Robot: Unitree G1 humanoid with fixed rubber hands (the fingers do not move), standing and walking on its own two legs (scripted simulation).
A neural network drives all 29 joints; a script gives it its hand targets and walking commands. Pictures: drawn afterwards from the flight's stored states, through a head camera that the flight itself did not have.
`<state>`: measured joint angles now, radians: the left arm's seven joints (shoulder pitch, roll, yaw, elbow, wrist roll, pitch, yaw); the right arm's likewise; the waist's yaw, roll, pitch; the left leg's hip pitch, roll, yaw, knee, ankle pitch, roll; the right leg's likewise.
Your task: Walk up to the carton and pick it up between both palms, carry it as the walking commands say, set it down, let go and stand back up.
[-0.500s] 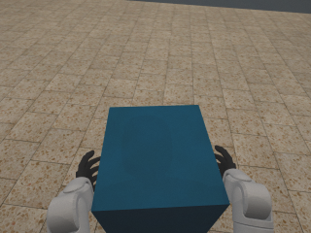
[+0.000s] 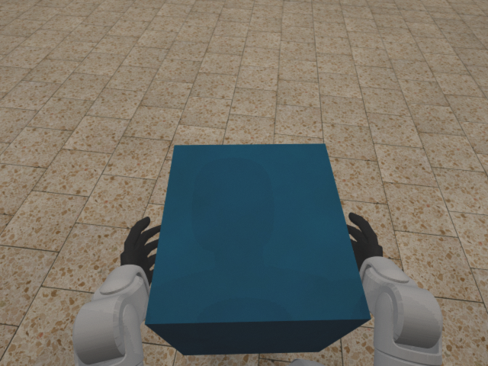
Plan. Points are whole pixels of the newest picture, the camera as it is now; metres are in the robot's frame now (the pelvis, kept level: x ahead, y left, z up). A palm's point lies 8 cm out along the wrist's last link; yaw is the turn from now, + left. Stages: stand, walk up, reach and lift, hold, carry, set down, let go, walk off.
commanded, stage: carry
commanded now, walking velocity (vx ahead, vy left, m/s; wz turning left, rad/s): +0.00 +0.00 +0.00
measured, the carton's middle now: (250, 254) +0.29 +0.01 +0.01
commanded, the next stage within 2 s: none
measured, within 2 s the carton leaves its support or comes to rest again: neither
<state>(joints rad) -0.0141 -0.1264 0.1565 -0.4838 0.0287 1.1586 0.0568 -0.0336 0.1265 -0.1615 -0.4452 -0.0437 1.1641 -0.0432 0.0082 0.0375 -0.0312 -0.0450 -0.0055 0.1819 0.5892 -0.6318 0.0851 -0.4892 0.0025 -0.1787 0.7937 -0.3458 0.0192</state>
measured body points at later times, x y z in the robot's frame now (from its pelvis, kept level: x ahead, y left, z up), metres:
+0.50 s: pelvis +0.35 +0.11 -0.02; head +0.41 +0.11 +0.42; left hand +0.62 +0.27 +0.03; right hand +0.60 -0.07 +0.02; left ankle +0.10 +0.14 -0.67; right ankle +0.32 +0.02 -0.71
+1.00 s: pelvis +0.78 +0.23 -0.01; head +0.86 +0.21 +0.44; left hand +1.06 +0.37 +0.04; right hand +1.02 +0.04 +0.03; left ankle +0.66 +0.28 -0.70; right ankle +0.81 +0.15 -0.69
